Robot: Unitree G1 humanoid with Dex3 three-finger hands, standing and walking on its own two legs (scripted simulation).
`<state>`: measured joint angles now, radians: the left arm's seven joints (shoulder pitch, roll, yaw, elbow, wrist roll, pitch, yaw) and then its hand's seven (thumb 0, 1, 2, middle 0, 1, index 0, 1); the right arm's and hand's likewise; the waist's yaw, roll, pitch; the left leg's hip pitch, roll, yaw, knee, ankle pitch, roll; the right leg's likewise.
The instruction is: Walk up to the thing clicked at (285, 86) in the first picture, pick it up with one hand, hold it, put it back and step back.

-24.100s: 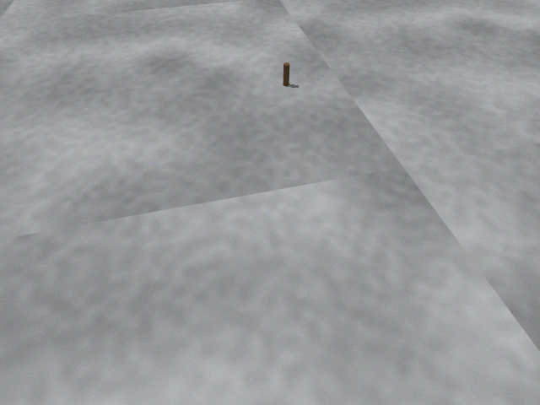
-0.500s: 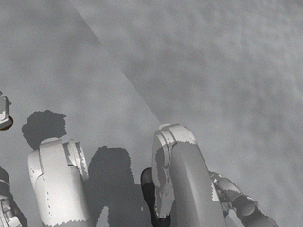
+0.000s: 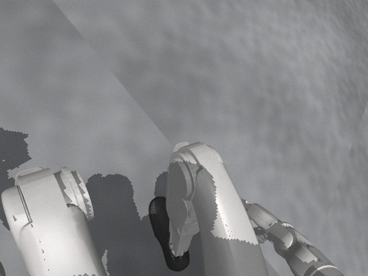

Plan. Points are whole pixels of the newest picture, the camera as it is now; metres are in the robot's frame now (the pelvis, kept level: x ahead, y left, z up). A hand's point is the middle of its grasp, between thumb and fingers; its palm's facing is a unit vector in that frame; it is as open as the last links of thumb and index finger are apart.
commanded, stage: lower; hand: left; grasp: from the side
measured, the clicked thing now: out of the picture +0.40 +0.33 -0.17
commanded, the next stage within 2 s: loosen in 0.74 s
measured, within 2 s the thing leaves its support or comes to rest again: rests again in 0.58 s
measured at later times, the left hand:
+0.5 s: hand out of the picture +0.41 +0.32 -0.17, palm faces +0.43 -0.90 +0.01, open 5.3 cm
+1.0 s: hand out of the picture +0.41 +0.31 -0.18, palm faces +0.44 -0.90 +0.01, open 5.3 cm
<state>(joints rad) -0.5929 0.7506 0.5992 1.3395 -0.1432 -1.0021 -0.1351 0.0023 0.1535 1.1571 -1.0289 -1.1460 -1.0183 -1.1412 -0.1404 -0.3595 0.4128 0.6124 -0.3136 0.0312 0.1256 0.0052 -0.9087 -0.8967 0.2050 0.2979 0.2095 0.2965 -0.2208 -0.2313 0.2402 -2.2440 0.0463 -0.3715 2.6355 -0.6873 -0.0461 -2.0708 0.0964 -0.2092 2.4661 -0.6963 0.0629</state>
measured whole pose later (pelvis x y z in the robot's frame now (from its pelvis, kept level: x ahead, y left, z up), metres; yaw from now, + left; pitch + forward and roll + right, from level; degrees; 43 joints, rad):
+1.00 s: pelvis -0.01 +0.01 -0.01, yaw -3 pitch +9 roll -18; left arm -0.59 0.86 0.58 1.45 -0.11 -1.12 0.00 0.00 0.18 1.06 -1.03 -1.10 -1.02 -1.08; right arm -0.19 -0.36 0.53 0.55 -0.37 0.02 0.14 0.00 -0.90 -0.89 0.21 0.30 0.21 0.30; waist -0.23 -0.31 0.32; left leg -2.21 0.06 -0.45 2.69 -0.70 -0.02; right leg -2.01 0.14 -0.26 2.44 -0.67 0.08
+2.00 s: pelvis +0.00 +0.01 +0.01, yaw -1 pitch +16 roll -16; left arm -0.46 0.76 0.56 1.03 -0.19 -0.80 -0.21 -0.02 -0.51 0.03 -0.06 -0.02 -0.07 -0.01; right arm -0.05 -0.33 0.34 0.59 -0.20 0.05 0.11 0.01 -0.89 -0.89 0.21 0.30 0.21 0.30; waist -0.12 -0.18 0.12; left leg -2.25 0.07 -0.35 2.59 -0.68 0.01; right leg -2.05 0.10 -0.21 2.40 -0.69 0.05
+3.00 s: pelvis +0.07 +0.00 +0.37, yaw +15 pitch +20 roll -3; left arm 0.22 0.29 0.12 0.24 -0.01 0.19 0.17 -0.01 -0.56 0.04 -0.06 -0.05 -0.06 -0.05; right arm 0.20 -0.23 0.01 0.52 0.04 0.01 -0.15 0.01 -0.90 -0.90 0.20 0.30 0.21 0.30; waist -0.04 0.01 -0.17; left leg -1.12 0.06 -0.05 1.32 -0.55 -0.02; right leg -1.03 -0.01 -0.06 1.28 -0.59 0.01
